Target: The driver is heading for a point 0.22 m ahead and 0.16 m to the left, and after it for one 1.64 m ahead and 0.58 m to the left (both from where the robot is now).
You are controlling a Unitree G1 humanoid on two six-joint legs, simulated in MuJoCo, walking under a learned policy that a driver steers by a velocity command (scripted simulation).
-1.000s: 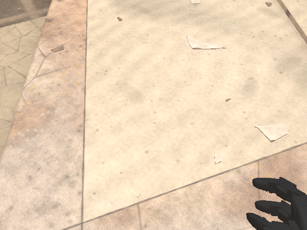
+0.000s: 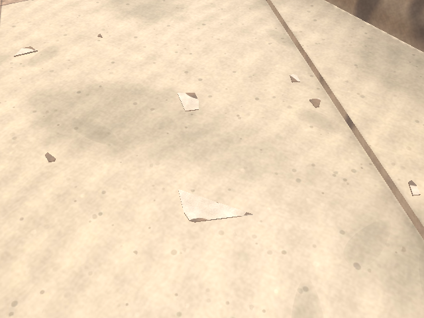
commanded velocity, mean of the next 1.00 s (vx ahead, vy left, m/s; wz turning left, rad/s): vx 1.00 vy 0.00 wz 0.65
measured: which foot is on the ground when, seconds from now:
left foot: up 0.00-0.16, down 0.18-0.60, up 0.62-1.00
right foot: down 0.00-0.18, up 0.20-0.58, down 0.60-1.00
